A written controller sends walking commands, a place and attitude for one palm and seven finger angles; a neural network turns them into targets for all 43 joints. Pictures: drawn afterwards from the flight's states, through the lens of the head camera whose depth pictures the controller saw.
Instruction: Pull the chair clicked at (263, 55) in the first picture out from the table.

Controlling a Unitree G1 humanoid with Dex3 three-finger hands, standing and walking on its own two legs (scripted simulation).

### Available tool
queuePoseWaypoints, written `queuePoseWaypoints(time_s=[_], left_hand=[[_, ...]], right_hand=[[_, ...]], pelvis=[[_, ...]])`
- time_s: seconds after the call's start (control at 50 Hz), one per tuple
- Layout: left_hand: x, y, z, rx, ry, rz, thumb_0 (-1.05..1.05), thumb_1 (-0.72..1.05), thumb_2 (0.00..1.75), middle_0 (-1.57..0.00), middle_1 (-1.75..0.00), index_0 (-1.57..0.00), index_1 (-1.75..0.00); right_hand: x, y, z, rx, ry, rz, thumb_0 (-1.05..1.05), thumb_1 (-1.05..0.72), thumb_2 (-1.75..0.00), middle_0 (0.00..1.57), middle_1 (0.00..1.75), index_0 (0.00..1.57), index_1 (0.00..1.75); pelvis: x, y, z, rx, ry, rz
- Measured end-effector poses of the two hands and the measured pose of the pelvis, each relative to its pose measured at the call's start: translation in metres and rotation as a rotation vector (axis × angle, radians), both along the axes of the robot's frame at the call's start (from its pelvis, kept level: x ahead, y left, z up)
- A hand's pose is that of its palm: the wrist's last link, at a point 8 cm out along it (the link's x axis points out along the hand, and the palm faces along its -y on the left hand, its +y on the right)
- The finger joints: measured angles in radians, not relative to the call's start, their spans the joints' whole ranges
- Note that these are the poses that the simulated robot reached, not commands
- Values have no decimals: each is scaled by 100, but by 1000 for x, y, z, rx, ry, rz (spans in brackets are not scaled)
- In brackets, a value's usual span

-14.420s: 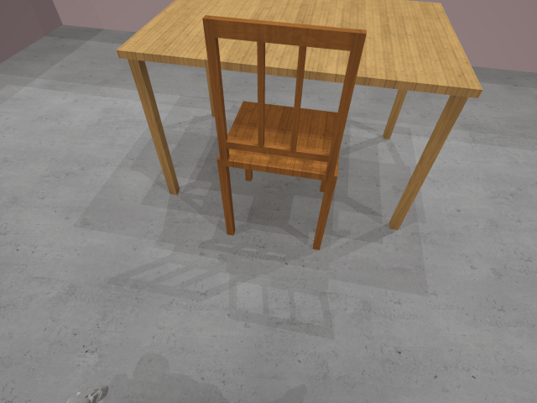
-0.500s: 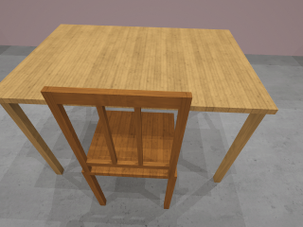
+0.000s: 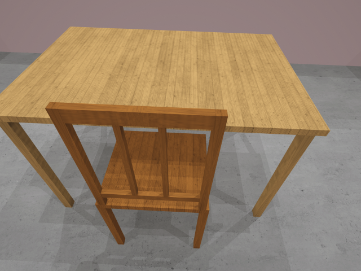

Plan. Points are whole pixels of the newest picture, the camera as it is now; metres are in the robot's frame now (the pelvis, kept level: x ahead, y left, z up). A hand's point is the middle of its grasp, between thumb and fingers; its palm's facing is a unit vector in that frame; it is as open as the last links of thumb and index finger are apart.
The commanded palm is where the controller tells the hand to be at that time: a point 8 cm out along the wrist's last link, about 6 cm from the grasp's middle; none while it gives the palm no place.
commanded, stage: look again from close up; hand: left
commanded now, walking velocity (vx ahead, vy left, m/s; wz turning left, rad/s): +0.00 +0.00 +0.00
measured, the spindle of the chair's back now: (127, 164) +0.42 +0.19 -0.06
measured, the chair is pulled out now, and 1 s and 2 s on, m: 0.00 0.00 0.00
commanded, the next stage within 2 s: raise the hand toward the chair's back in 0.18 s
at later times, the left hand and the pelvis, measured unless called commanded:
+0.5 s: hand (97, 262) +0.16 +0.20 -0.07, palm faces +0.16 -0.97 -0.20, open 7.7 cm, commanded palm +0.10 +0.22 -0.07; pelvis -0.02 +0.00 -0.02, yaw +3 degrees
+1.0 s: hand (109, 259) +0.17 +0.17 -0.06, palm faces -0.01 -1.00 -0.05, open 11.9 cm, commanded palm +0.13 +0.23 -0.06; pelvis -0.03 -0.01 -0.11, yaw +5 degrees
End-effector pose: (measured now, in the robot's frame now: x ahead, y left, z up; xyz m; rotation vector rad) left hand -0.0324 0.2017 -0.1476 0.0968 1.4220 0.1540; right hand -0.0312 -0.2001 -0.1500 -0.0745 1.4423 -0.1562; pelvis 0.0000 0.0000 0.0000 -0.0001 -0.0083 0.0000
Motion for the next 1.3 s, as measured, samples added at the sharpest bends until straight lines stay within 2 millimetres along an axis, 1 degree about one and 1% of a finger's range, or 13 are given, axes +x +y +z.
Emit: queuePoseWaypoints(time_s=[0.32, 0.38, 0.44, 0.54, 0.6, 0.7, 0.78, 0.84, 0.9, 1.0, 1.12, 1.22, 1.3], left_hand=[[11, 7, 5, 10, -36, 18, 1, 91, 90, -20, -30, -20, -30], [53, 39, 40, 119, -277, 55, 6, 96, 89, -21, -30, -20, -29], [110, 53, 77, 164, -538, 29, 6, 93, 88, -20, -29, -19, -29], [199, 28, 102, 51, -968, -71, 3, 82, 85, -18, -28, -18, -27], [220, 5, 104, -85, -1177, -89, 2, 75, 82, -18, -27, -17, -27], [197, 0, 96, -116, -1372, -124, 1, 62, 77, -18, -25, -17, -25], [163, 20, 76, -15, -1299, -104, 1, 52, 73, -17, -24, -17, -24], [147, 30, 70, 16, -1239, -73, 1, 45, 70, -16, -23, -16, -23], [147, 30, 77, 3, -1265, -87, 1, 37, 67, -15, -22, -15, -21], [177, 24, 91, -64, -1360, -187, 1, 26, 62, -14, -20, -13, -20], [202, 28, 83, -118, -1254, -181, 0, 12, 57, -13, -18, -12, -17], [197, 39, 92, -68, -1228, -148, 0, 0, 52, -12, -16, -11, -16], [193, 49, 98, -25, -1290, -148, 0, -9, 48, -11, -14, -10, -14]], right_hand=[[4, 0, 1, 1, -22, 1, 0, -91, -90, 20, 30, 20, 30], [20, -20, 8, -63, -171, 28, 2, -93, -90, 21, 30, 20, 30], [47, -45, 14, -121, -312, 63, 3, -93, -90, 21, 30, 20, 30], [108, -78, 28, -221, -552, 143, 2, -92, -90, 20, 30, 20, 30], [148, -86, 36, -244, -677, 180, 2, -91, -90, 20, 30, 20, 30], [216, -73, 33, -201, -848, 241, 1, -91, -90, 20, 30, 20, 30], [261, -43, 15, -109, -918, 295, 1, -91, -90, 20, 30, 20, 30], [278, -17, 0, -40, -936, 332, 1, -91, -90, 20, 30, 20, 30], [279, 5, -16, 13, -921, 355, 1, -90, -90, 20, 30, 20, 30], [252, 15, -42, 44, -822, 329, 1, -90, -90, 21, 30, 20, 30], [205, -13, -51, -19, -678, 189, 1, -90, -90, 21, 30, 21, 30], [177, -43, -37, -113, -626, 131, 2, -90, -90, 21, 30, 20, 30], [168, -57, -29, -169, -619, 142, 2, -90, -90, 20, 30, 20, 30]], pelvis=[[-2, 1, -2, 3, 9, 15], [-10, 2, -4, 3, 5, 24], [-18, 4, -7, 2, 39, 46], [-27, 3, -27, 5, 167, 56], [-27, 0, -45, 10, 230, 41], [-22, -6, -77, 10, 281, 38], [-23, -11, -98, 1, 299, 58], [-24, -13, -107, -14, 311, 76], [-25, -14, -110, -31, 322, 89], [-26, -14, -112, -44, 339, 91], [-25, -9, -103, -31, 346, 72], [-21, -4, -94, -24, 342, 58], [-23, -1, -92, -30, 339, 58]])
